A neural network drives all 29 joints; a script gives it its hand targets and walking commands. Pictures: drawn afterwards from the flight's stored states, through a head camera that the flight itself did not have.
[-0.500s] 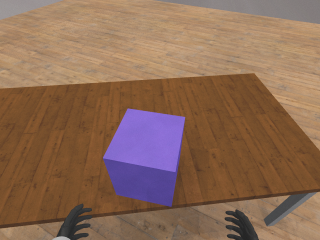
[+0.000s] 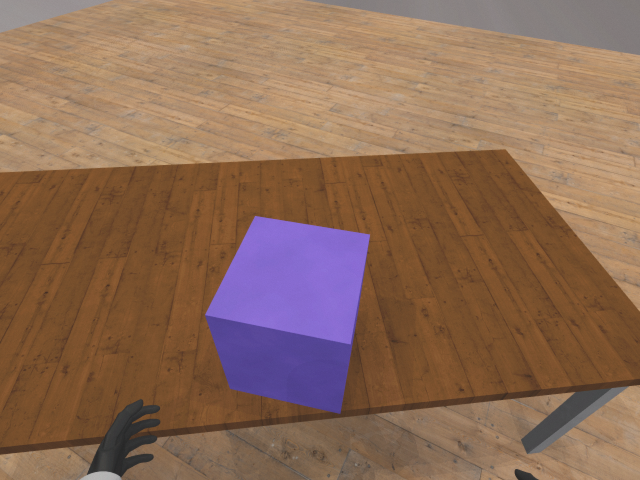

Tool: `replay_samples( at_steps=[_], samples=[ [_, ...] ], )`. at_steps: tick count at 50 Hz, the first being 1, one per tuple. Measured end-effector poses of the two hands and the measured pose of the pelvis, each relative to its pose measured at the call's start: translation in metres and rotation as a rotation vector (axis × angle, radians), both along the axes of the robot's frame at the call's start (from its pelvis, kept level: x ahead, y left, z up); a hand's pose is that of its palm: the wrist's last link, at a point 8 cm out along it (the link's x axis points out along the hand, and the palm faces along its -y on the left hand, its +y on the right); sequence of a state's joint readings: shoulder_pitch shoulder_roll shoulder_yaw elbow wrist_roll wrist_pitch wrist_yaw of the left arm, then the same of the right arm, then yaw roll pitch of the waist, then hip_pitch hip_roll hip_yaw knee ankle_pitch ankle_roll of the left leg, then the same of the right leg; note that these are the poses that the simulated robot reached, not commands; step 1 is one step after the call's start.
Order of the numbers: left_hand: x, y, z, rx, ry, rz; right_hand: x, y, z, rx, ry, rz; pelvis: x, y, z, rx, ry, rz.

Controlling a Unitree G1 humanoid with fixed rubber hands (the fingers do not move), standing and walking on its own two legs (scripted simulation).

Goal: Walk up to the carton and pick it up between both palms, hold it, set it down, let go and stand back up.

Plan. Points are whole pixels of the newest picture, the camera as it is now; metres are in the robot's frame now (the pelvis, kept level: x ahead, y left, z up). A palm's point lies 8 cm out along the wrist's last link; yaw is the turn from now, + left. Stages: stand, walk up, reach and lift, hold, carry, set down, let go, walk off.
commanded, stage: stand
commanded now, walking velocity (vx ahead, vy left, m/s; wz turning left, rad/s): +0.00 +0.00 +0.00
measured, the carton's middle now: (297, 314) +0.43 +0.02 -0.09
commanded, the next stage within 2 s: none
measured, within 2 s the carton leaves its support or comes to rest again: neither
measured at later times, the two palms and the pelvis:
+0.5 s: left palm out of the picture +0.18 +0.26 -0.08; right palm out of the picture +0.10 -0.29 -0.10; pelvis +0.01 +0.00 +0.00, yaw +0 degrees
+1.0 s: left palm out of the picture +0.17 +0.27 -0.09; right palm out of the picture +0.09 -0.29 -0.11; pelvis +0.01 +0.00 +0.00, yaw +0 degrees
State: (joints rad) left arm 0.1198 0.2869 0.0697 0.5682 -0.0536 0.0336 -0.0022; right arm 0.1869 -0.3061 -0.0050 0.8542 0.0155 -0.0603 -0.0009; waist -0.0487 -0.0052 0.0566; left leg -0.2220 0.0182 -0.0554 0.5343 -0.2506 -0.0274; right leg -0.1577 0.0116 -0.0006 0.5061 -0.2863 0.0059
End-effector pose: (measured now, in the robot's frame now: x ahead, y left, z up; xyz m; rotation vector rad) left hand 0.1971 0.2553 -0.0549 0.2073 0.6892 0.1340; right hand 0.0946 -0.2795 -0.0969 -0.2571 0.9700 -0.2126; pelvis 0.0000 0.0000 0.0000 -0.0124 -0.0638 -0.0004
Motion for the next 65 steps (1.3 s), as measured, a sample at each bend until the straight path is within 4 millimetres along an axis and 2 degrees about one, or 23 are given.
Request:
replay_samples(
  at_steps=[5, 21, 65],
  samples=[
    [-0.002, 0.001, -0.007, 0.000, 0.034, 0.007, 0.001, -0.006, 0.000, -0.014, 0.019, -0.001, 0.004, -0.001, 0.000, 0.001, 0.005, 0.000],
    [-0.012, 0.006, -0.022, 0.004, 0.113, 0.032, 0.005, -0.008, -0.004, -0.012, 0.053, -0.010, 0.010, -0.001, 0.000, 0.002, 0.013, 0.000],
    [-0.039, 0.011, -0.040, 0.007, 0.215, 0.062, -0.008, -0.010, -0.012, -0.008, 0.122, -0.037, 0.007, -0.001, 0.000, 0.001, 0.010, 0.000]
  ],
)
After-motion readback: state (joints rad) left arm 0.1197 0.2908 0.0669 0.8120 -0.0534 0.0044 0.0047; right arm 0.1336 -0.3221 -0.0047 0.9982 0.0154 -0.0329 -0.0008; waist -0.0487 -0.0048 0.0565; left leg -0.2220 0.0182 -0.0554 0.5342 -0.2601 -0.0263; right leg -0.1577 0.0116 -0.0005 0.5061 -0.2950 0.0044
